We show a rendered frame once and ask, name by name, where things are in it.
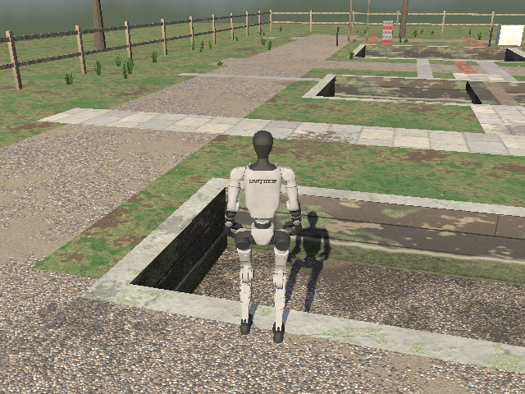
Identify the right robot thigh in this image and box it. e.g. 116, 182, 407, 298
273, 229, 290, 288

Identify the robot left shin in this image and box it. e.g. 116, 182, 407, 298
240, 268, 252, 323

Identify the robot right hand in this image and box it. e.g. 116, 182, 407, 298
283, 221, 302, 236

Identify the robot left forearm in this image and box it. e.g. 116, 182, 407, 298
225, 200, 236, 227

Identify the robot right upper arm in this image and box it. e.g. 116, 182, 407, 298
280, 166, 299, 211

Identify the robot right forearm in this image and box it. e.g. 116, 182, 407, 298
290, 200, 302, 225

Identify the robot left upper arm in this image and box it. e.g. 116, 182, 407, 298
226, 166, 246, 212

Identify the robot left hand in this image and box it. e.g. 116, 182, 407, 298
224, 222, 243, 238

